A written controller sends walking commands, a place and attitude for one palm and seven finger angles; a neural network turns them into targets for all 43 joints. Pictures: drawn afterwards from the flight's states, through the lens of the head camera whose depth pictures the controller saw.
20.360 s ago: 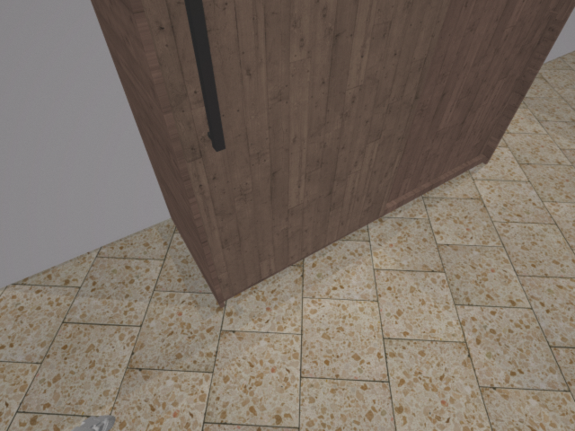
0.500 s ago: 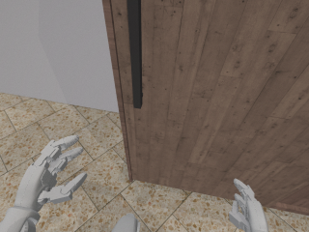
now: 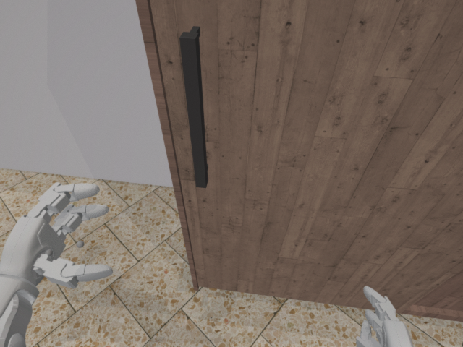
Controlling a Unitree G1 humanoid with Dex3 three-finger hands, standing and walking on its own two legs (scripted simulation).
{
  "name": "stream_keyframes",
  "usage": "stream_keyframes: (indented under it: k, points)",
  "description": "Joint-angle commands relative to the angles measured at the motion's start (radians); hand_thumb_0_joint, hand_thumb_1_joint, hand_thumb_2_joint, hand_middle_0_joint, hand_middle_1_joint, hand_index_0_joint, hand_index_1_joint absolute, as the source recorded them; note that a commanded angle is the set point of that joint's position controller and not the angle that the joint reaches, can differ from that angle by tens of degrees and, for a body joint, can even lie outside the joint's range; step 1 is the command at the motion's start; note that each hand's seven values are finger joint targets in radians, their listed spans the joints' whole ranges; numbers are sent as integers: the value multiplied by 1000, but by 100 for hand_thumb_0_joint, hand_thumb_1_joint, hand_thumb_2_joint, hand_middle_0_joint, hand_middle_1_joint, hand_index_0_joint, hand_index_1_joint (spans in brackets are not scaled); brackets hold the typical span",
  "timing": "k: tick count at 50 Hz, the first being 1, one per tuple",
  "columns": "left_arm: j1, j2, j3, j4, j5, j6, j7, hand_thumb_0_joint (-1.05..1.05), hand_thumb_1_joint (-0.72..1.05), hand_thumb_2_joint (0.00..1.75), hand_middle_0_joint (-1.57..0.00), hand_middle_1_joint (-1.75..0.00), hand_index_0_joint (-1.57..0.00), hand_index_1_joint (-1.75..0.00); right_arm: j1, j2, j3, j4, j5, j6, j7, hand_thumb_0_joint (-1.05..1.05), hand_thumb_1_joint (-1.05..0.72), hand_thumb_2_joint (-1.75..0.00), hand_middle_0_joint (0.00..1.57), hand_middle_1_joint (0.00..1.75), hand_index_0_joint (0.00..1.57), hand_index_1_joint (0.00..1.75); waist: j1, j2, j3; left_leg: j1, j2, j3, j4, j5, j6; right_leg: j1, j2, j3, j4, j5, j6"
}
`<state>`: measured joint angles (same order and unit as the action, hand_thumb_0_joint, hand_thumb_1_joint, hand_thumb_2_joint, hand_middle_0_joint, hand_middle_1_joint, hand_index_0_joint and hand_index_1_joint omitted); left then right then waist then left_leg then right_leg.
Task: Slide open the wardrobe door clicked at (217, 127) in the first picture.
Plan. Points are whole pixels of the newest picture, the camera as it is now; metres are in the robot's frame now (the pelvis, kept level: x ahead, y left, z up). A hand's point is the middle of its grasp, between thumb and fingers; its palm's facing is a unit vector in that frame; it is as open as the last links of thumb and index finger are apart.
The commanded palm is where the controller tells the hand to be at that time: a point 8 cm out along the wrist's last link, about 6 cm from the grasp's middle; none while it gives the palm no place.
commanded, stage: raise the hand with hooked fingers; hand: left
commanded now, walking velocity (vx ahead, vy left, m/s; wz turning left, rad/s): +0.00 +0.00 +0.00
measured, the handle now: (199, 120) +0.46 +0.11 +0.17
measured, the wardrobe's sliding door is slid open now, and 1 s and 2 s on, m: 0.00 0.00 0.00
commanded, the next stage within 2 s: move the hooked fingers beside the handle in 1.02 s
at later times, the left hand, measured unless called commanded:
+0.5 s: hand (34, 192) +0.25 +0.28 +0.20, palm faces +0.03 -0.99 -0.11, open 13.9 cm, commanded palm +0.22 +0.33 +0.21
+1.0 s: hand (57, 179) +0.27 +0.26 +0.20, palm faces +0.02 -1.00 -0.09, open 14.0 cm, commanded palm +0.24 +0.30 +0.21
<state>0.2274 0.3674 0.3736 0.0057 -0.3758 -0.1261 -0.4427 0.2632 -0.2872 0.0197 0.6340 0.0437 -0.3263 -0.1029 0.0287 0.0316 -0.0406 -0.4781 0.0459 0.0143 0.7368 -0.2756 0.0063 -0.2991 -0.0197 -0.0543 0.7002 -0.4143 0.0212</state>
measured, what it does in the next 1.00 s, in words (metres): stands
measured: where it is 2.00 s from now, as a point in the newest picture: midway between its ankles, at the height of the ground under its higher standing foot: outside the picture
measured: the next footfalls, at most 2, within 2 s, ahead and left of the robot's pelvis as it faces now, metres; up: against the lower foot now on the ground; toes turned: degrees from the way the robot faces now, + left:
none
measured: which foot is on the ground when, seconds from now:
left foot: down 0.00-1.00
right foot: down 0.00-1.00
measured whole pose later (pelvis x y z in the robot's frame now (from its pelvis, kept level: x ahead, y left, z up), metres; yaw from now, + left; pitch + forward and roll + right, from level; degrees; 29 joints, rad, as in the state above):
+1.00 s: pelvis +0.00 -0.02 +0.02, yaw +1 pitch -4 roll -1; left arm -0.13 0.49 0.46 0.17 -0.34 0.14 -0.51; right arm 0.24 -0.28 0.08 0.63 0.07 -0.26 -0.11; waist 0.06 0.06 -0.01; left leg -0.27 0.05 0.01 0.51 -0.17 -0.02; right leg -0.11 -0.01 -0.07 0.50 -0.32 0.00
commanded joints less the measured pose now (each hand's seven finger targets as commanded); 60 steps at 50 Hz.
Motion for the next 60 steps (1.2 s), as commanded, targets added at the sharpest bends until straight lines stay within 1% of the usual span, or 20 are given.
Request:
stream_keyframes:
  k: [1, 2, 4, 8, 14, 17, 19, 26, 29, 32, 36, 37, 41, 43, 47, 49, 52, 53, 57, 60]
  points:
    - [-238, 234, 117, -205, -22, -23, 8, 0, -38, 35, -29, -112, -29, -112, -112, -109, -21, -166, 9, -54, -9, 0, -90, -90, 20, 30, 20, 30, 9, 92, -119, 258, -29, -39, -179, 82, 14, -72, 50, -22, -159, 200, -31]
    - [-248, 247, 127, -194, -19, -9, 6, 0, -41, 34, -29, -114, -29, -114, -114, -111, -19, -164, 9, -50, -10, 0, -90, -90, 20, 30, 20, 30, 14, 73, -117, 264, -29, -38, -183, 93, 16, -57, 53, -18, -171, 211, -32]
    - [-309, 249, 112, -206, -17, 16, -1, 0, -45, 32, -30, -117, -30, -117, -124, -105, -10, -169, 11, -45, -11, 0, -90, -90, 20, 30, 20, 30, 10, 107, -105, 284, -29, -45, -211, 68, 12, -52, 53, -24, -188, 188, -34]
    - [-366, 277, 127, -140, -11, 74, -14, 0, -50, 30, -30, -120, -30, -120, -137, -104, 4, -168, 13, -27, -14, 0, -90, -90, 20, 30, 20, 30, 12, 57, -82, 295, -27, -50, -249, 39, 13, -37, 56, -24, -230, 160, -33]
    - [-512, 324, 141, -144, -5, 115, -32, 0, -50, 30, -30, -120, -30, -120, -162, -95, 23, -172, 15, -11, -17, 0, -90, -90, 20, 30, 20, 30, 12, 103, -109, 354, -31, -59, -285, 24, 11, -4, 55, -21, -269, 145, -39]
    - [-550, 351, 155, -107, -4, 132, -43, 0, -50, 30, -30, -120, -30, -120, -168, -99, 29, -166, 18, -4, -18, 0, -90, -90, 20, 30, 20, 30, 15, 69, -92, 354, -31, -61, -299, -2, 13, 5, 58, -16, -293, 121, -39]
    - [-600, 368, 158, -99, -1, 146, -49, 0, -50, 30, -30, -120, -30, -120, -173, -97, 32, -165, 20, -3, -20, 0, -90, -90, 20, 30, 20, 30, 14, 101, -92, 365, -35, -64, -313, -12, 12, 5, 52, -16, -299, 117, -40]
    - [-705, 438, 186, -50, 11, 203, -64, 0, -50, 30, -30, -120, -30, -120, -181, -104, 35, -167, 27, 1, -19, 0, -90, -90, 20, 30, 20, 30, 20, 101, -96, 379, -42, -69, -338, -31, 13, 18, 48, -13, -325, 95, -41]
    - [-637, 388, 154, 18, 7, 223, -83, 0, -50, 30, -30, -120, -30, -120, -172, -108, 30, -166, 30, 5, -10, 0, -90, -90, 20, 30, 20, 30, 20, 54, -72, 360, -42, -59, -329, -8, 16, 12, 46, -11, -329, 109, -38]
    - [-617, 399, 166, 29, 0, 228, -92, 0, -50, 30, -30, -120, -30, -120, -173, -112, 26, -176, 32, 7, -1, 0, -90, -90, 20, 30, 20, 30, 25, 11, -73, 347, -42, -48, -315, 1, 18, 10, 44, 1, -334, 105, -35]
    - [-661, 433, 200, -66, 3, 200, -74, 0, -50, 30, -30, -120, -30, -120, -170, -111, 18, -186, 29, -1, -1, 0, -90, -90, 20, 30, 20, 30, 27, 73, -133, 395, -47, -43, -304, 61, 21, 29, 45, -4, -316, 162, -37]
    - [-645, 452, 222, -81, -1, 191, -66, 0, -50, 30, -30, -120, -30, -120, -170, -110, 19, -184, 25, -3, 0, 0, -90, -90, 20, 30, 20, 30, 32, 48, -141, 394, -44, -37, -294, 87, 23, 42, 44, 3, -319, 188, -34]
    - [-657, 424, 208, -76, 3, 179, -52, 0, -50, 30, -30, -120, -30, -120, -162, -106, 17, -174, 25, -3, -7, 0, -90, -90, 20, 30, 20, 30, 24, 90, -119, 400, -47, -30, -303, 93, 23, 39, 43, 2, -320, 212, -33]
    - [-652, 418, 200, -45, 5, 191, -53, 0, -50, 30, -30, -120, -30, -120, -162, -108, 17, -164, 25, -1, -9, 0, -90, -90, 20, 30, 20, 30, 21, 68, -91, 384, -46, -23, -298, 99, 25, 34, 39, 9, -326, 231, -28]
    - [-651, 411, 185, -39, 10, 205, -61, 0, -50, 30, -30, -120, -30, -120, -163, -107, 17, -169, 26, 5, -12, 0, -90, -90, 20, 30, 20, 30, 23, 38, -110, 395, -47, -20, -289, 127, 28, 45, 38, 14, -322, 269, -22]
    - [-670, 409, 180, -40, 6, 209, -67, 0, -50, 30, -30, -120, -30, -120, -167, -108, 17, -169, 28, 8, -13, 0, -90, -90, 20, 30, 20, 30, 19, 57, -111, 395, -50, -20, -288, 124, 27, 40, 36, 15, -319, 272, -22]
    - [-648, 410, 185, -18, 2, 211, -73, 0, -50, 30, -30, -120, -30, -120, -164, -108, 17, -170, 28, 13, -11, 0, -90, -90, 20, 30, 20, 30, 23, 17, -111, 391, -47, -18, -278, 138, 27, 43, 37, 18, -317, 289, -17]
    - [-657, 411, 184, -27, 3, 212, -73, 0, -50, 30, -30, -120, -30, -120, -167, -110, 16, -173, 28, 13, -12, 0, -90, -90, 20, 30, 20, 30, 22, 42, -122, 393, -50, -19, -279, 148, 28, 46, 35, 16, -309, 305, -19]
    - [-652, 412, 189, -30, 1, 213, -72, 0, -50, 30, -30, -120, -30, -120, -168, -106, 16, -177, 27, 19, -9, 0, -90, -90, 20, 30, 20, 30, 26, 23, -133, 401, -48, -15, -270, 167, 28, 51, 36, 17, -304, 332, -16]
    - [-742, 361, 126, -51, 11, 209, -61, 0, -50, 30, -30, -120, -30, -120, -171, -100, 19, -176, 29, 18, -14, 0, -90, -90, 20, 30, 20, 30, 11, 84, -132, 420, -51, -23, -282, 151, 24, 31, 39, 9, -299, 311, -26]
